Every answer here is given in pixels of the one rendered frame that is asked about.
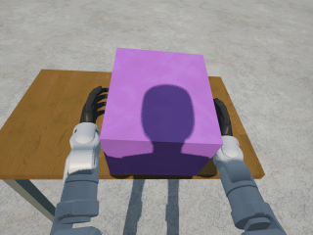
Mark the table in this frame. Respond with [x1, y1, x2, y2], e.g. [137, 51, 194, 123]
[0, 69, 265, 222]

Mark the robot right hand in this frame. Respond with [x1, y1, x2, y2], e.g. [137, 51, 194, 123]
[213, 98, 233, 136]

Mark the robot left forearm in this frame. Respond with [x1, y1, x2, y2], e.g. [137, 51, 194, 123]
[50, 121, 101, 235]

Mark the carton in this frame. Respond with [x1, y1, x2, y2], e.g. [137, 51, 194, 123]
[100, 47, 224, 176]

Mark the robot left hand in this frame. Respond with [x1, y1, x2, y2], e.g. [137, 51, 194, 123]
[79, 85, 110, 123]

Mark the robot right forearm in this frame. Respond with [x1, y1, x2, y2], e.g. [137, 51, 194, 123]
[212, 135, 287, 235]

